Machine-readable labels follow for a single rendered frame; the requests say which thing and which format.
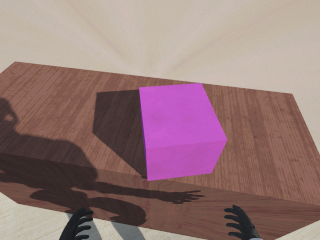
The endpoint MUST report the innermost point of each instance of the pedestal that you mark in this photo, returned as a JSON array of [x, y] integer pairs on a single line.
[[72, 138]]

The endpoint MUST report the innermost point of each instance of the robot right hand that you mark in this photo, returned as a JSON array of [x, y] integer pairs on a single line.
[[245, 224]]

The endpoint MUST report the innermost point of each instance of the robot left hand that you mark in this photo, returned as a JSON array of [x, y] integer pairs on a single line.
[[71, 229]]

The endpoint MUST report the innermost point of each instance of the carton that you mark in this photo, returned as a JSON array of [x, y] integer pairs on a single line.
[[182, 135]]

